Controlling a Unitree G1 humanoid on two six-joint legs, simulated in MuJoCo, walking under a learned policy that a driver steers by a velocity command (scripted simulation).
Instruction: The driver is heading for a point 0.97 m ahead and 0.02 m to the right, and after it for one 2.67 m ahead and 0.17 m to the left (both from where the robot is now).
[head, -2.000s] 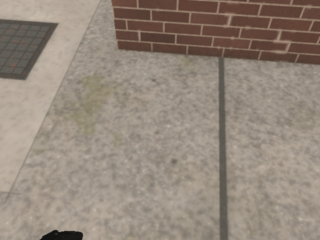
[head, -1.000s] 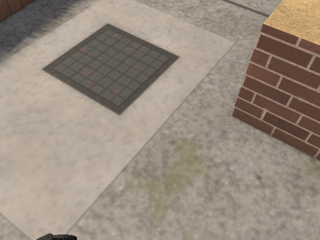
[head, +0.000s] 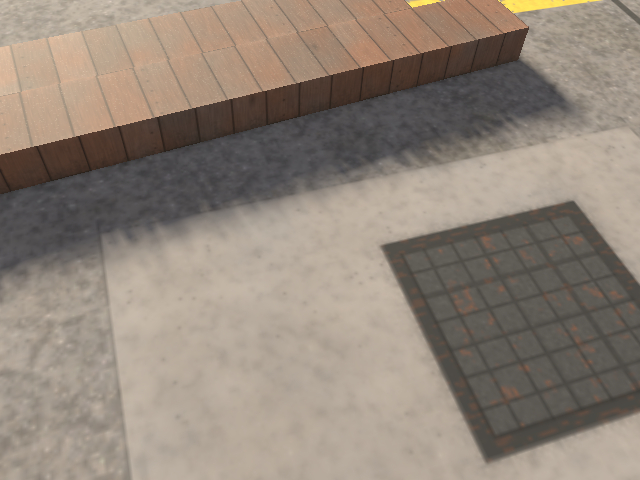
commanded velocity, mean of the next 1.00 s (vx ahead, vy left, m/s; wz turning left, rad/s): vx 0.36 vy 0.00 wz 0.06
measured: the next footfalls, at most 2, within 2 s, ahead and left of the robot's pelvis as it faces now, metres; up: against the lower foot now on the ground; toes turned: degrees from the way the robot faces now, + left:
right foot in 0.18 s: +0.30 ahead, -0.13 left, +0.00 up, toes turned +8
left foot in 0.66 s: +0.49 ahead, +0.14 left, +0.00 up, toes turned +11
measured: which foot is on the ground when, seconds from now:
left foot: down 0.00-0.20, up 0.22-0.64, down 0.66-1.00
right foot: up 0.00-0.16, down 0.18-0.66, up 0.68-1.00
